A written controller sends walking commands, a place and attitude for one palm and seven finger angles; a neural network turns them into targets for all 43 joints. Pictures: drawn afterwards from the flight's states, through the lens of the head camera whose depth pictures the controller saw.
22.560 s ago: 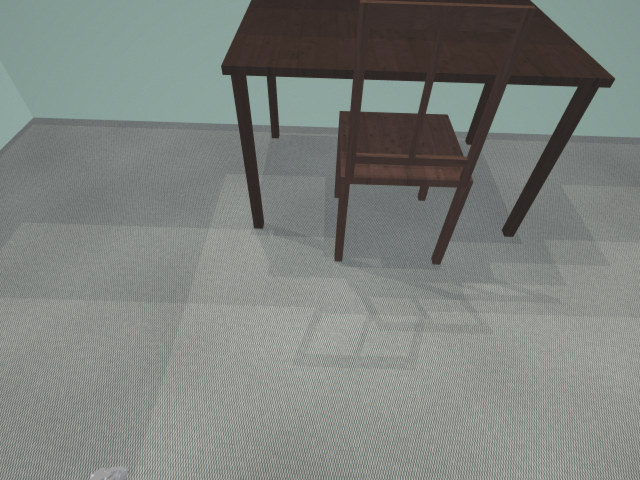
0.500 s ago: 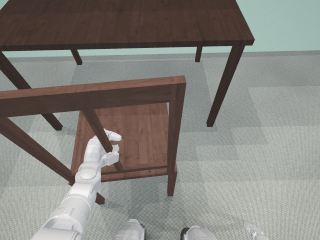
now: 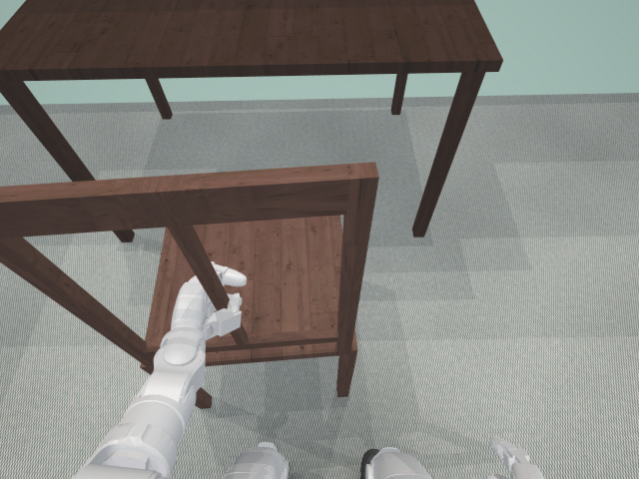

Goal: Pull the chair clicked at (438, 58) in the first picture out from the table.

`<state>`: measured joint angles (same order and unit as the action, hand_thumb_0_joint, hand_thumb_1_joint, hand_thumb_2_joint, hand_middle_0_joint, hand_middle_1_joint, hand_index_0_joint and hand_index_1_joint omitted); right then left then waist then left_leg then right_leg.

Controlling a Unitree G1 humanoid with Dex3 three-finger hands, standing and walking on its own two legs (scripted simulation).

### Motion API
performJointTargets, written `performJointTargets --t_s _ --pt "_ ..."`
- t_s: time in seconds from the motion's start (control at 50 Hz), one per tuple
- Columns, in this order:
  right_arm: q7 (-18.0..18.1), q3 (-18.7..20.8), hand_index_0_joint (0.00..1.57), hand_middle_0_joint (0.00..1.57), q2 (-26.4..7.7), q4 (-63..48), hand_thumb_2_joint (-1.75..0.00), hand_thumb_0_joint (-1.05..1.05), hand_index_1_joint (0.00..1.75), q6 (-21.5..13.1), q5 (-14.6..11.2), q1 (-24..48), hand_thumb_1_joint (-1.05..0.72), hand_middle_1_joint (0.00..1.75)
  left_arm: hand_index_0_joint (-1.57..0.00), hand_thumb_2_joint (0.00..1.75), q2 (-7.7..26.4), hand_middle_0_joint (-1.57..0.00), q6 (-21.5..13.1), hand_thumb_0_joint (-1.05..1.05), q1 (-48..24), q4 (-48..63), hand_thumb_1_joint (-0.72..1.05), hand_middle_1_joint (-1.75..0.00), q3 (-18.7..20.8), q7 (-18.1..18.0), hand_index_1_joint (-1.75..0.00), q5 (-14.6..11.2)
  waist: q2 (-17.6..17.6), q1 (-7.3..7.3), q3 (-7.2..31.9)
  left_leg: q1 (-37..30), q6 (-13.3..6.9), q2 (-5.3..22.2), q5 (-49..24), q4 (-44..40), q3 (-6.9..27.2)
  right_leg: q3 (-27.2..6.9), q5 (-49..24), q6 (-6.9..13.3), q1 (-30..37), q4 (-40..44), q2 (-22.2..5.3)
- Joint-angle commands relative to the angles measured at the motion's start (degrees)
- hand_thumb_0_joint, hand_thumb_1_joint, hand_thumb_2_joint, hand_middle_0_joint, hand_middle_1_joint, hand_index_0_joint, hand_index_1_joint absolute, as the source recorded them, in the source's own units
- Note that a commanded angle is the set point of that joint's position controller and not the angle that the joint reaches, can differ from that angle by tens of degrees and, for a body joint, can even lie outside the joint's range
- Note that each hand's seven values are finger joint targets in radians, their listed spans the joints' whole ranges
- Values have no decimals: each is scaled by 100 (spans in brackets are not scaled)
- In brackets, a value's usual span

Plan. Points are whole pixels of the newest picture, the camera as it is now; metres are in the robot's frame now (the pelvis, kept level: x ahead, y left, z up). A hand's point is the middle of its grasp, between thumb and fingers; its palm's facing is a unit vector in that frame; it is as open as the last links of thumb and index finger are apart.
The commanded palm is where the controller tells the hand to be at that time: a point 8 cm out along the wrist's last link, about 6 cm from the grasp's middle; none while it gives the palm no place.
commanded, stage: step backward, pulling the chair out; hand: left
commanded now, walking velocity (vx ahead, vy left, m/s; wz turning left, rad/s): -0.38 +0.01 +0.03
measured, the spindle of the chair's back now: (218, 296) +0.36 +0.15 -0.05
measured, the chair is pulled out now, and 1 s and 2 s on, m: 0.41 0.53 0.53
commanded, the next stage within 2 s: stop walking, hand still on the chair in 0.60 s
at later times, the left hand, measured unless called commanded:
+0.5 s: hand (228, 362) +0.27 +0.13 -0.06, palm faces +0.01 -0.98 -0.19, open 5.0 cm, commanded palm +0.24 +0.18 -0.05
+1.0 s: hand (220, 404) +0.21 +0.13 -0.05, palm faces -0.01 -0.98 -0.18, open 5.1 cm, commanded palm +0.20 +0.18 -0.04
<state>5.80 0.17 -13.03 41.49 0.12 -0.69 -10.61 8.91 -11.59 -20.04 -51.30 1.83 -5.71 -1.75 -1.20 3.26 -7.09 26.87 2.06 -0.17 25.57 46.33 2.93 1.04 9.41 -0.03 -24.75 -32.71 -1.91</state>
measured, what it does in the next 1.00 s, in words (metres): steps on the spot: left foot, then right foot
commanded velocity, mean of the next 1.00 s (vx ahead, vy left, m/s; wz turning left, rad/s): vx -0.17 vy -0.02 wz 0.02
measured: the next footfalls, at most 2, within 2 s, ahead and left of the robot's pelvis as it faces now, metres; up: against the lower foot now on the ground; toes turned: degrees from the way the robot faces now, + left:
left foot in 0.08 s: -0.03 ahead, +0.15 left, +0.00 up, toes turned +1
right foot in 0.28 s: +0.01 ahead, -0.13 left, +0.00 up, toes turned -2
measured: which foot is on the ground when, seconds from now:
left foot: up 0.00-0.06, down 0.08-1.00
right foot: down 0.00-0.12, up 0.14-0.26, down 0.28-1.00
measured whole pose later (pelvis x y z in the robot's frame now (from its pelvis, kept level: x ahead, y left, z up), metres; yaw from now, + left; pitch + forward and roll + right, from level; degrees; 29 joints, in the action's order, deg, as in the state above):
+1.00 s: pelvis -0.08 +0.01 +0.01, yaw +0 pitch -1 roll +0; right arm 7.1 -0.7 -13.0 40.4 0.9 -1.2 -14.4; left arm 7.6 -7.5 -12.7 -45.9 -1.3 -4.8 -1.6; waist -1.2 1.8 -5.4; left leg 15.5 1.7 2.1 15.0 31.2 -0.1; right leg 0.9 11.1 -1.2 -18.7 -30.5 -2.3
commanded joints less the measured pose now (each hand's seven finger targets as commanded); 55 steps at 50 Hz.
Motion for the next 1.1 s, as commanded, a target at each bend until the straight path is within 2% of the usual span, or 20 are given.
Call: performJointTargets --t_s 0.0,0.02,0.06,0.1,0.12,0.18,0.24,0.28,0.32,0.34,0.38,0.46,0.5,0.52,0.56,0.66,0.72,0.78,0.92,1.08 --pt "109 142 20 20 -730 -524 -90 0 30 -221 -36 -164 -90 30 -50 90 967 -50 -207 0 -1038 934 90 -145 93 -9 -145 93 1225 -175 2261 -916 -54 159 -237 -1137 -12 -938 -1090 598 1359 869 -1547" --pt "156 172 20 20 -795 -506 -90 0 30 -202 -48 -200 -90 30 -50 90 972 -50 -158 0 -962 830 90 -145 53 -26 -145 68 1158 -144 2078 -1151 -86 268 -848 -1850 -75 -801 -888 471 1234 735 -1384" --pt "194 276 20 20 -993 -644 -90 0 30 -153 9 -188 -90 30 -50 90 716 -50 -184 0 -1165 1109 90 -145 -148 16 -145 67 108 -247 1867 -1125 -465 1056 -2225 -2464 587 -305 -293 12 946 195 -487" --pt "98 234 20 20 -848 -851 -90 0 30 -49 52 19 -90 30 -50 90 410 -50 -285 0 -1591 1507 90 -145 -435 71 -145 99 -1289 -248 1893 -628 -840 1745 -2156 -2654 1158 -36 916 -34 966 -985 -100" --pt "109 232 20 20 -777 -802 -90 0 30 -39 73 47 -90 30 -50 90 472 -50 -288 0 -1732 1591 90 -145 -366 55 -145 88 -1470 -257 1908 -744 -999 1899 -2850 -2538 1321 -84 1292 -27 846 -1207 -64" --pt "-33 367 20 20 -835 -586 -90 0 30 -151 64 -362 -90 30 -50 90 344 -50 -337 0 -1642 1382 90 -145 -384 79 -145 114 -860 -161 2064 -2147 -915 1878 -5331 -1664 1088 -133 908 28 585 -289 -23" --pt "-101 333 20 20 -845 -539 -90 0 30 -183 53 -398 -90 30 -50 90 486 -50 -371 0 -1545 1157 90 -145 -322 113 -145 184 -1061 -158 2166 -2232 -704 1709 -5287 -1355 914 -248 -198 106 1048 493 -139" --pt "-69 353 20 20 -854 -641 -90 0 30 -120 -8 -346 -90 30 -50 90 750 -50 -371 0 -1514 1094 90 -145 -166 84 -145 211 -557 -117 2397 -1540 -365 1339 -3967 -1278 462 -392 -1515 198 1712 534 -399" --pt "24 411 20 20 -864 -737 -90 0 30 -50 -116 -344 -90 30 -50 90 1194 -50 -324 0 -1118 949 90 -145 141 33 -145 93 600 -132 2634 -1059 -30 700 -2179 -733 -83 -1204 -2237 602 1951 640 -1263" --pt "33 368 20 20 -796 -779 -90 0 30 -18 -115 -187 -90 30 -50 90 1185 -50 -299 0 -1074 936 90 -145 134 27 -145 73 668 -190 2527 -857 35 438 -707 -348 -135 -1490 -2337 793 1789 833 -1658" --pt "59 264 20 20 -751 -846 -90 0 30 10 -109 7 -90 30 -50 90 1194 -50 -195 0 -985 860 90 -145 210 30 -145 60 864 -311 2276 -449 -8 275 178 74 144 -1494 -1793 907 1625 935 -1906" --pt "150 170 20 20 -769 -806 -90 0 30 52 -101 -69 -90 30 -50 90 968 -50 -23 0 -841 1015 90 -145 90 31 -145 7 913 -195 2323 -1104 -105 527 -1361 -1746 92 -781 -2121 505 1845 245 -1413" --pt "176 258 20 20 -878 -910 -90 0 30 98 -70 -45 -90 30 -50 90 697 -50 -30 0 -956 1228 90 -145 -117 77 -145 -29 331 -272 2187 -1417 -392 1083 -2797 -2114 423 -439 -1214 77 1493 149 -652" --pt "162 222 20 20 -849 -943 -90 0 30 129 -42 66 -90 30 -50 90 750 -50 -66 0 -1147 1471 90 -145 -155 93 -145 -12 -483 -261 2037 -1288 -581 1329 -2923 -2269 686 -232 -584 -58 1355 -110 -401" --pt "103 188 20 20 -774 -970 -90 0 30 177 -15 92 -90 30 -50 90 525 -50 -19 0 -1231 1359 90 -145 -258 102 -145 33 -1034 -313 1944 -924 -783 1589 -3132 -2268 971 -72 394 -40 1409 -527 -170" --pt "78 282 20 20 -829 -943 -90 0 30 92 -83 -172 -90 30 -50 90 692 -50 -16 0 -1287 1167 90 -145 -197 84 -145 39 -221 -252 2079 -866 -373 1129 -2221 -1660 391 -460 -478 137 1600 245 -494" --pt "142 235 20 20 -724 -947 -90 0 30 5 -137 -128 -90 30 -50 90 1172 -50 -105 0 -1697 2005 90 -145 34 10 -145 -19 263 -210 1978 -1136 -242 500 -231 -1370 -31 -1083 1221 371 939 1157 -1040" --pt "143 131 20 20 -677 -945 -90 0 30 -39 -92 -89 -90 30 -50 90 1043 -50 22 0 -1358 1768 90 -145 33 -28 -145 36 344 -216 1853 -1429 -316 359 9 -1458 -40 -906 2478 251 591 1423 -918" --pt "176 113 20 20 -669 -872 -90 0 30 -166 -77 1 -90 30 -50 90 856 -50 96 0 -913 1662 90 -145 -32 13 -145 71 76 -271 1432 -1239 -433 569 -304 -2278 154 -601 1797 37 1086 1162 -500" --pt "144 153 20 20 -661 -778 -90 0 30 -277 -56 29 -90 30 -50 90 583 -50 103 0 -390 1812 90 -145 -221 40 -145 112 155 -264 1810 -1891 -305 760 -2646 -2228 59 -329 -1028 90 1780 655 -464"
